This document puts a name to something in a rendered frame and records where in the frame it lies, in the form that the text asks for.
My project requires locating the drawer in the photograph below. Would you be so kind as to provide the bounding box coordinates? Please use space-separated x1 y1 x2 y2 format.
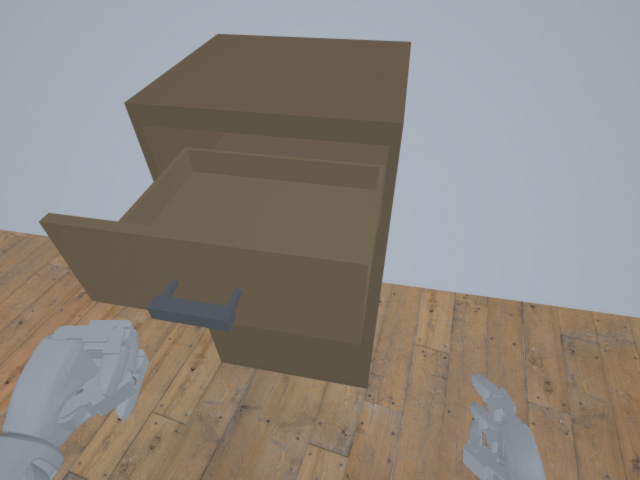
39 147 385 345

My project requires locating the cabinet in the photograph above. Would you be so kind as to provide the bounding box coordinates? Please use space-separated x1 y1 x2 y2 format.
124 34 411 389

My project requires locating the robot left hand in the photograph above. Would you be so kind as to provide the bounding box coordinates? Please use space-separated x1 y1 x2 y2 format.
2 320 149 448

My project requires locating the robot left forearm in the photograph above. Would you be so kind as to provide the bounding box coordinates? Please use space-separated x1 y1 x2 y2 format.
0 433 64 480

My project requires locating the handle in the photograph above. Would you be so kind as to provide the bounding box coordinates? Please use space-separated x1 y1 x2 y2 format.
147 279 242 332

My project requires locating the robot right hand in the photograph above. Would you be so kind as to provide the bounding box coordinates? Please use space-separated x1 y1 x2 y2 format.
463 372 546 480

